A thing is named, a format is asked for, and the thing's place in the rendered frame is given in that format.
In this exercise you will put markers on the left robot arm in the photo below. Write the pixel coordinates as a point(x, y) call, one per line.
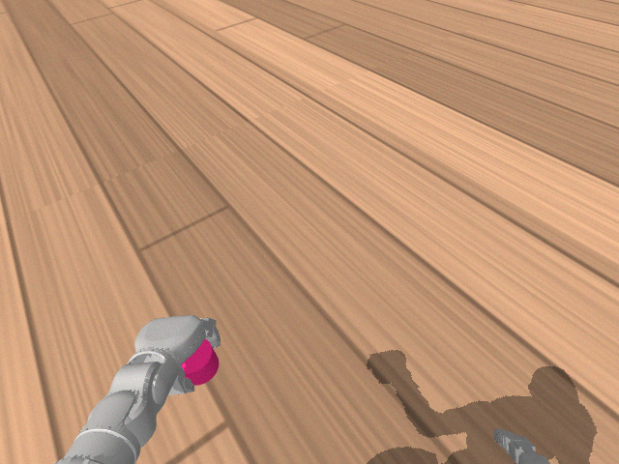
point(126, 419)

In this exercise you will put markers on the tin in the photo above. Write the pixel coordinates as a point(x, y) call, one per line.
point(202, 365)

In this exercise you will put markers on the right robot hand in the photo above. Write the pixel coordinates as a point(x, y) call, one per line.
point(521, 450)

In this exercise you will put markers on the left robot hand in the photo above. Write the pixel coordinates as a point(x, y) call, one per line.
point(180, 337)

